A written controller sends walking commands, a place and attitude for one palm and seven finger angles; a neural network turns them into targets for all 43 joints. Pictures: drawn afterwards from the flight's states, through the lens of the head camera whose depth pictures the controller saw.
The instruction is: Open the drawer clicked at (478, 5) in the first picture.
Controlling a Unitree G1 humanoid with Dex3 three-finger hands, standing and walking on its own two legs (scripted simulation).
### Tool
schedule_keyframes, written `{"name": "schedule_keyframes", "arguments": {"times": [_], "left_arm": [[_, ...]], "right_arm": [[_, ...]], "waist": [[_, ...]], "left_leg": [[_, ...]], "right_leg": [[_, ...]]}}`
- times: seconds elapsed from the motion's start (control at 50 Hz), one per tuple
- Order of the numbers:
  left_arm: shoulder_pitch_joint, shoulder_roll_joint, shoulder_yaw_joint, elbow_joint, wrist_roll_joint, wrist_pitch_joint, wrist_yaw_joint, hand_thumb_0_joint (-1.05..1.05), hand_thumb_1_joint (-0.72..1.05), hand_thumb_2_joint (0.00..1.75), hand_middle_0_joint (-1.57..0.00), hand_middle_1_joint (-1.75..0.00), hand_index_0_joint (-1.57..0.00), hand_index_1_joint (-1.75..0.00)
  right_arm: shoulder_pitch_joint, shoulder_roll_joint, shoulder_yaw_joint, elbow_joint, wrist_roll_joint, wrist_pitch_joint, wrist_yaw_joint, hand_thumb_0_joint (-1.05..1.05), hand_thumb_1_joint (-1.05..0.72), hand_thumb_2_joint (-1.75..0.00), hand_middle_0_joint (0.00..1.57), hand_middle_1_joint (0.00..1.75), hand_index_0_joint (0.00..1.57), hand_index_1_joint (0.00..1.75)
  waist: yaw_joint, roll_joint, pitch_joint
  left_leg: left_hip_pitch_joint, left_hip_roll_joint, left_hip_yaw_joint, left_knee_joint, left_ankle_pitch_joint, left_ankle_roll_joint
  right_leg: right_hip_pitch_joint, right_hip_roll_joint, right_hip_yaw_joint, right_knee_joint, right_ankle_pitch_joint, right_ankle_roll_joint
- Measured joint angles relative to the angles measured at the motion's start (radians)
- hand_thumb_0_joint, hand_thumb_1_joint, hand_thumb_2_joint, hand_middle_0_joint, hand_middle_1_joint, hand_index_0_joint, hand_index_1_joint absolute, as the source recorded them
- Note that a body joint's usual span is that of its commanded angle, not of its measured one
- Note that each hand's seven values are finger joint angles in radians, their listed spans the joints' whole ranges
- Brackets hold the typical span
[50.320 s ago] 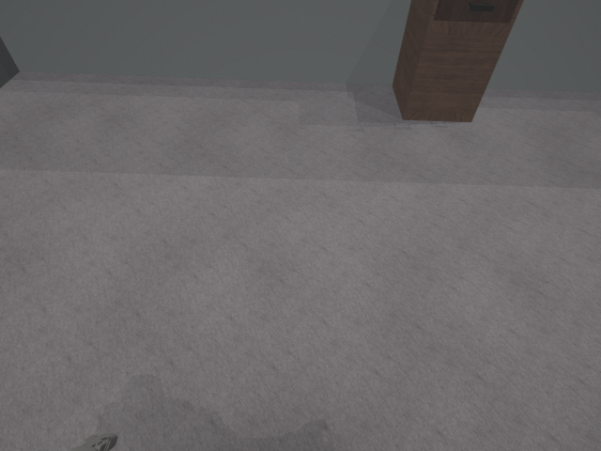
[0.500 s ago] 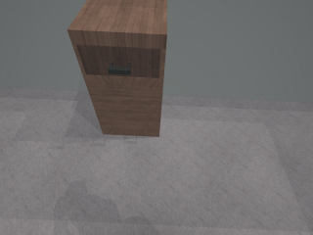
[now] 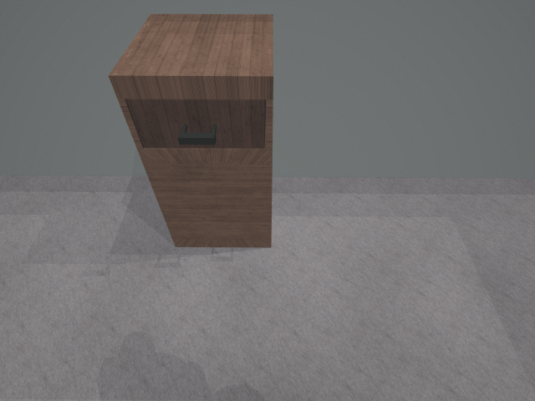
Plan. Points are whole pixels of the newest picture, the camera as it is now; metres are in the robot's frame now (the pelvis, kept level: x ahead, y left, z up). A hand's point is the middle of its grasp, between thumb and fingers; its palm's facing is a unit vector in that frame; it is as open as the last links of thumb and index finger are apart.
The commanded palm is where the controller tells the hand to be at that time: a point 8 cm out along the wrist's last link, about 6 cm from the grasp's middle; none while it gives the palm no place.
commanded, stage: let the arm hang, fingers relaxed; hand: left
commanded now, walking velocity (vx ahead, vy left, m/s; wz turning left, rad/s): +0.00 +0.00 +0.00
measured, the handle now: (198, 133) +0.83 +0.24 -0.11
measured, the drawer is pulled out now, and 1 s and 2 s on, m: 0.00 0.00 0.00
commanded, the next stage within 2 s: look to check the result in 0.12 s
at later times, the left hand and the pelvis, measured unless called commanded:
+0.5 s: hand out of the picture +0.03 +0.18 -0.17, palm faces +0.03 -0.97 -0.23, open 7.4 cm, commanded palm none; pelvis +0.02 +0.00 +0.00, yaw +0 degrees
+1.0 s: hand out of the picture +0.06 +0.19 -0.17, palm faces +0.04 -0.97 -0.23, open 7.4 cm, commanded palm none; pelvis +0.04 +0.00 +0.00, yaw +1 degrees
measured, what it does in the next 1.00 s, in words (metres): stands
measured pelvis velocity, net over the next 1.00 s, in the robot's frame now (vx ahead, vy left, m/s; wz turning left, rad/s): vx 0.04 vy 0.00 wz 0.01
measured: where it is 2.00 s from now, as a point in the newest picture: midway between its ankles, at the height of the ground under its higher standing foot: (272, 395)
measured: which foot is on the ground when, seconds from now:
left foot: down 0.00-1.00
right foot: down 0.00-1.00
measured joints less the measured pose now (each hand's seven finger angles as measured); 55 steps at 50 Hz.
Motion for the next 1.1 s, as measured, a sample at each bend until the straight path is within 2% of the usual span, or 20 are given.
{"name": "schedule_keyframes", "arguments": {"times": [0.2, 0.54, 0.88, 0.98, 1.1], "left_arm": [[0.002, 0.007, -0.002, 0.015, -0.002, -0.001, -0.004, 0.01, 0.91, 0.90, -0.20, -0.30, -0.20, -0.30], [0.006, 0.014, -0.006, 0.038, -0.004, -0.003, -0.003, 0.01, 0.91, 0.90, -0.20, -0.30, -0.20, -0.30], [-0.030, 0.031, -0.002, 0.031, -0.005, -0.008, -0.006, 0.01, 0.91, 0.90, -0.20, -0.30, -0.20, -0.30], [-0.014, 0.024, 0.004, 0.024, 0.001, 0.001, -0.009, 0.01, 0.91, 0.90, -0.20, -0.30, -0.20, -0.30], [0.047, 0.007, 0.024, 0.014, 0.004, 0.005, -0.023, 0.01, 0.91, 0.90, -0.20, -0.30, -0.20, -0.30]], "right_arm": [[-0.009, -0.024, -0.002, 0.003, 0.002, -0.002, -0.007, 0.00, -0.91, -0.90, 0.20, 0.29, 0.19, 0.30], [-0.056, -0.029, 0.005, 0.006, 0.004, 0.000, -0.007, 0.00, -0.90, -0.90, 0.20, 0.29, 0.20, 0.30], [-0.069, -0.053, 0.002, 0.012, 0.002, -0.001, -0.007, 0.00, -0.90, -0.90, 0.20, 0.30, 0.20, 0.30], [-0.041, -0.048, -0.001, 0.012, -0.008, 0.008, -0.003, 0.00, -0.91, -0.90, 0.20, 0.29, 0.19, 0.30], [0.027, -0.014, -0.003, 0.014, -0.012, 0.002, 0.002, 0.00, -0.91, -0.90, 0.20, 0.29, 0.19, 0.30]], "waist": [[0.000, -0.002, 0.012], [0.008, 0.009, 0.022], [0.004, 0.006, 0.022], [0.006, 0.008, 0.002], [0.007, 0.000, -0.014]], "left_leg": [[0.017, 0.002, -0.005, -0.020, -0.002, -0.003], [0.044, 0.007, -0.011, -0.045, -0.004, -0.008], [0.058, 0.012, -0.016, -0.061, -0.004, -0.013], [0.041, 0.015, -0.019, -0.009, -0.043, -0.009], [0.016, 0.018, -0.027, 0.082, -0.120, 0.002]], "right_leg": [[0.016, 0.003, -0.004, -0.014, -0.007, -0.001], [0.041, 0.008, -0.010, -0.030, -0.016, -0.004], [0.054, 0.012, -0.015, -0.042, -0.020, -0.007], [0.042, 0.014, -0.018, 0.001, -0.055, -0.007], [0.022, 0.014, -0.025, 0.081, -0.129, -0.008]]}}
